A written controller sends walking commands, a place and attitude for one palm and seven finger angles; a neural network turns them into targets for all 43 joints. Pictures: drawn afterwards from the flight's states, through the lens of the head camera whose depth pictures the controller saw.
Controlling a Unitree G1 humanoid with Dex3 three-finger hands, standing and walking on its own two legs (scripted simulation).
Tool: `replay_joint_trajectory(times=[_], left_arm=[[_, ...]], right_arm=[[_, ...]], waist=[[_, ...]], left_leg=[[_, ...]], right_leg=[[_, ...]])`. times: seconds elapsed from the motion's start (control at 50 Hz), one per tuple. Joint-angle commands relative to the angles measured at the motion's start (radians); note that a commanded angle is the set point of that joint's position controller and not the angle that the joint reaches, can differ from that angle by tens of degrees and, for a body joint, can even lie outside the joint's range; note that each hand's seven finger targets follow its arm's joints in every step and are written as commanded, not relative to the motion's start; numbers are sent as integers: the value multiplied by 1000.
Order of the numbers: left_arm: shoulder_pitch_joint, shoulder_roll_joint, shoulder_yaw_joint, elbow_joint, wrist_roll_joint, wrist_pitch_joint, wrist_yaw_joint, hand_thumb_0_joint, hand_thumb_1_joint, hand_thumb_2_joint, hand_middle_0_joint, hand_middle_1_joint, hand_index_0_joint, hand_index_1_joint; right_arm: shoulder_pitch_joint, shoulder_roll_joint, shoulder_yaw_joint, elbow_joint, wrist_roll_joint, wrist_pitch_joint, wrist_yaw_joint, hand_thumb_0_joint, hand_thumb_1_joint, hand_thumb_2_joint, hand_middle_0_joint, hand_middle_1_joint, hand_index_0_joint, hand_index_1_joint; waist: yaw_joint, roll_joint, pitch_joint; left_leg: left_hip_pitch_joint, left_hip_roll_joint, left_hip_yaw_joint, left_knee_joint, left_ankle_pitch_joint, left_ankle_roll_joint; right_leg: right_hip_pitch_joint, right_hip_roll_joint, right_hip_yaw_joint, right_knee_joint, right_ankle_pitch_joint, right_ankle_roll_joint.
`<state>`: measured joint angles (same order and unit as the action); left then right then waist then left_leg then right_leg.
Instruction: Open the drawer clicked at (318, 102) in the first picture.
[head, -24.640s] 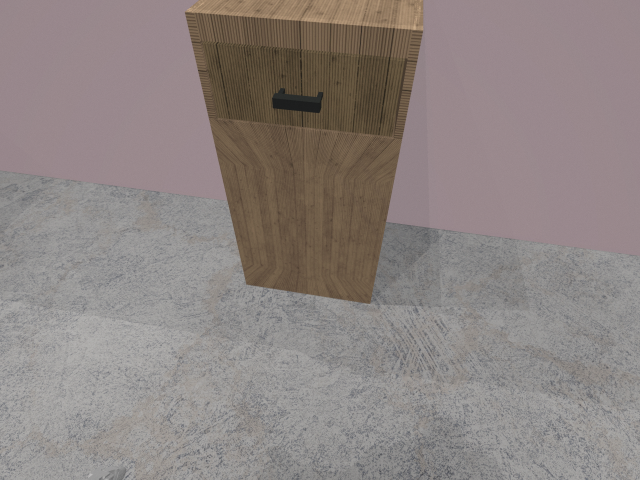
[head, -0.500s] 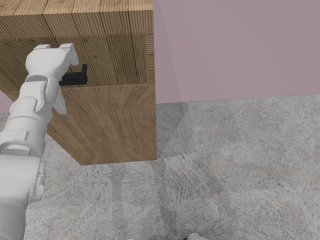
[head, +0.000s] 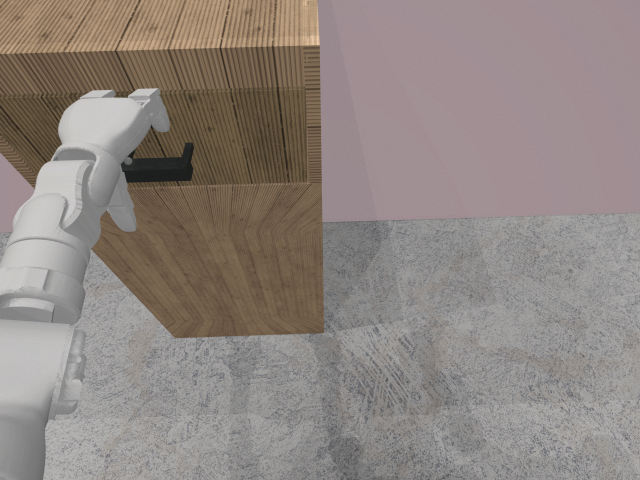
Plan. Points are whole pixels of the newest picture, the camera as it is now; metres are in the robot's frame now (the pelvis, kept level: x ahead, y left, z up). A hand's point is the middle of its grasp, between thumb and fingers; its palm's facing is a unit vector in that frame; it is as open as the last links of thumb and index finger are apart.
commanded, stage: re-aim the fingers above the handle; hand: left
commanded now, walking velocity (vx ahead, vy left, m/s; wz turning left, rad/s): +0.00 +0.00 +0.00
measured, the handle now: (156, 159) +0.54 +0.24 +0.06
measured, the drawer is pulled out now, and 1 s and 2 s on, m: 0.00 0.00 0.00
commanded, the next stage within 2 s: lower the fingers behind the handle in 1.96 s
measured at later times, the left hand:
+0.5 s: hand (122, 156) +0.48 +0.25 +0.12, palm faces -0.02 +0.00 -1.00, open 13.8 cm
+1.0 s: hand (129, 158) +0.48 +0.24 +0.12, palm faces -0.02 +0.01 -1.00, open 13.8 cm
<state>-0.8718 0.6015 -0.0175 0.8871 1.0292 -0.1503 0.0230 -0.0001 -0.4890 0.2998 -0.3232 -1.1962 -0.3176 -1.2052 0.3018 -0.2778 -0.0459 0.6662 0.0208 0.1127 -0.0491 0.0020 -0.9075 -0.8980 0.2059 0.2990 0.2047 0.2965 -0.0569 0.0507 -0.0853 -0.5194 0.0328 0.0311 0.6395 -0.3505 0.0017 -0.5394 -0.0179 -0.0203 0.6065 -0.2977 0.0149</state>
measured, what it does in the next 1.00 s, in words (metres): stands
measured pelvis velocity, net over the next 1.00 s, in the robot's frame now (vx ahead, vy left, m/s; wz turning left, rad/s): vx -0.01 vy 0.01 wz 0.00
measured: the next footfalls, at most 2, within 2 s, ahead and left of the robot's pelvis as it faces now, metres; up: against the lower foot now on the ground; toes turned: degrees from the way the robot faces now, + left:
none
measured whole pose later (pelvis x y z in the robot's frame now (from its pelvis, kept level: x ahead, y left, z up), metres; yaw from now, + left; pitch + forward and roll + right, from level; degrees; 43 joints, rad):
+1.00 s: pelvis -0.01 +0.01 +0.00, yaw +0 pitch +13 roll -1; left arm -0.92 0.58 -0.07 0.92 1.03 -0.09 0.05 0.00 -0.49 0.30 -0.32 -1.20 -0.31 -1.20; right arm 0.33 -0.27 -0.05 0.68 0.02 0.10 -0.04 0.00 -0.91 -0.90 0.21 0.30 0.20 0.30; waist -0.06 0.05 -0.09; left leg -0.53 0.03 0.03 0.64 -0.34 0.01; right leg -0.55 -0.02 -0.02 0.60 -0.28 0.02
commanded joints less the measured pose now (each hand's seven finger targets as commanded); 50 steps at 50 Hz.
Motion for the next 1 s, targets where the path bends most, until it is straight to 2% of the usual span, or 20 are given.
replay_joint_trajectory(times=[0.0, 0.08, 0.16, 0.26, 0.34, 0.38, 0.4, 0.5, 0.54, 0.56, 0.58, 0.62, 0.64, 0.68, 0.7, 0.84, 0.86, 0.92, 0.94, 0.98], left_arm=[[-518, 315, 117, -200, 10, 31, 100, 0, -500, 300, -300, -1200, -300, -1200], [-521, 309, 104, -173, 13, 75, 100, 0, -500, 300, -300, -1200, -300, -1200], [-538, 233, 31, -169, -1, 83, 57, 0, -500, 300, -300, -1200, -300, -1200], [-484, 276, 77, -164, -7, 49, 32, 0, -500, 300, -300, -1200, -300, -1200], [-441, 347, 148, -170, 5, 36, 55, 0, -500, 300, -300, -1200, -300, -1200], [-435, 320, 129, -165, 6, 45, 70, 0, -500, 300, -300, -1200, -300, -1200], [-422, 354, 156, -176, 10, 46, 77, 0, -500, 300, -300, -1200, -300, -1200], [-436, 288, 102, -237, 6, 54, 78, 0, -500, 300, -300, -1200, -300, -1200], [-478, 246, 60, -241, -3, 57, 68, 0, -500, 300, -300, -1200, -300, -1200], [-475, 232, 55, -249, -11, 56, 67, 0, -500, 300, -300, -1200, -300, -1200], [-460, 276, 92, -251, -8, 55, 66, 0, -500, 300, -300, -1200, -300, -1200], [-481, 232, 53, -252, -11, 56, 63, 0, -500, 300, -300, -1200, -300, -1200], [-486, 226, 48, -227, -13, 59, 60, 0, -500, 300, -300, -1200, -300, -1200], [-470, 280, 89, -167, -5, 66, 65, 0, -500, 300, -300, -1200, -300, -1200], [-496, 252, 58, -156, 1, 70, 65, 0, -500, 300, -300, -1200, -300, -1200], [-555, 274, 63, -138, 17, 55, 68, 0, -500, 300, -300, -1200, -300, -1200], [-538, 291, 82, -140, 15, 51, 69, 0, -500, 300, -300, -1200, -300, -1200], [-546, 154, -9, -216, -6, 46, 65, 0, -500, 300, -300, -1200, -300, -1200], [-540, 107, -40, -216, -15, 50, 62, 0, -500, 300, -300, -1200, -300, -1200], [-536, 120, -19, -200, -24, 65, 70, 0, -500, 300, -300, -1200, -300, -1200]], right_arm=[[100, -139, -53, -50, -6, -26, -5, 0, -900, -900, 200, 300, 200, 300], [107, -147, -55, -41, -3, -25, -2, 0, -900, -900, 200, 300, 200, 300], [107, -144, -55, -42, 0, -22, -6, 0, -900, -900, 200, 300, 200, 300], [106, -142, -49, -48, -2, -17, -12, 0, -900, -900, 200, 300, 200, 300], [100, -147, -47, -55, -2, -13, -10, 0, -900, -900, 200, 300, 200, 300], [94, -143, -48, -57, -1, -17, -5, 0, -900, -900, 200, 300, 200, 300], [95, -145, -50, -59, 0, -18, -5, 0, -900, -900, 200, 300, 200, 300], [95, -142, -57, -64, 1, -25, -3, 0, -900, -900, 200, 300, 200, 300], [100, -147, -61, -52, 4, -24, -2, 0, -900, -900, 200, 300, 200, 300], [97, -143, -62, -51, 3, -28, -2, 0, -900, -900, 200, 300, 200, 300], [100, -148, -64, -48, 4, -27, -4, 0, -900, -900, 200, 300, 200, 300], [93, -140, -60, -46, 3, -28, -3, 0, -900, -900, 200, 300, 200, 300], [92, -143, -57, -45, 2, -26, -4, 0, -900, -900, 200, 300, 200, 300], [89, -148, -50, -39, 5, -27, -8, 0, -900, -900, 200, 300, 200, 300], [84, -145, -45, -41, 3, -30, -9, 0, -900, -900, 200, 300, 200, 300], [102, -146, -46, -47, -2, -40, -12, 0, -900, -900, 200, 300, 200, 300], [104, -144, -48, -51, -3, -41, -12, 0, -900, -900, 200, 300, 200, 300], [110, -134, -58, -54, -4, -44, -1, 0, -900, -900, 200, 300, 200, 300], [115, -133, -60, -55, -4, -42, 3, 0, -900, -900, 200, 300, 200, 300], [112, -137, -60, -44, -4, -40, 6, 0, -900, -900, 200, 300, 200, 300]], waist=[[-17, 27, -450], [-26, 28, -459], [-46, 11, -433], [-21, -6, -423], [7, -7, -427], [2, 1, -389], [12, 2, -418], [-3, 24, -454], [-32, 14, -419], [-25, 19, -415], [-18, 17, -425], [-24, 39, -405], [-32, 7, -378], [-21, -17, -348], [-30, -10, -338], [-36, 13, -398], [-25, 21, -417], [-40, 48, -447], [-53, 14, -439], [-46, 13, -412]], left_leg=[[201, -50, 2, -12, 497, 34], [212, -48, 3, -14, 505, 35], [224, -46, 2, -22, 477, 41], [202, -47, 1, -31, 472, 42], [174, -45, 5, -39, 492, 37], [168, -42, 8, -43, 468, 36], [174, -42, 8, -42, 475, 37], [229, -40, 7, -35, 533, 38], [250, -37, -1, -37, 520, 37], [256, -36, -2, -41, 506, 38], [268, -37, -5, -39, 513, 39], [266, -40, -7, -45, 489, 35], [247, -42, -6, -48, 457, 36], [201, -46, -7, -57, 403, 37], [193, -48, -3, -58, 389, 37], [199, -46, -2, -42, 411, 35], [204, -45, -2, -37, 418, 35], [275, -37, -11, -22, 497, 32], [283, -37, -15, -20, 509, 34], [263, -40, -14, -24, 476, 34]], right_leg=[[207, 59, -7, -14, 401, -35], [211, 61, -10, -20, 415, -34], [197, 60, -8, -39, 392, -31], [221, 58, -7, -38, 390, -33], [250, 59, -9, -27, 404, -38], [227, 59, -12, -31, 383, -36], [242, 60, -8, -28, 389, -37], [234, 61, -10, -31, 405, -33], [194, 65, -14, -44, 376, -34], [187, 63, -15, -47, 358, -33], [191, 66, -14, -45, 364, -37], [175, 64, -19, -49, 340, -39], [176, 64, -19, -56, 324, -39], [180, 61, -17, -54, 306, -39], [169, 58, -17, -54, 298, -38], [174, 56, -12, -39, 314, -40], [181, 55, -8, -36, 321, -37], [140, 63, -16, -33, 338, -39], [134, 67, -22, -38, 330, -38], [130, 68, -21, -40, 326, -38]])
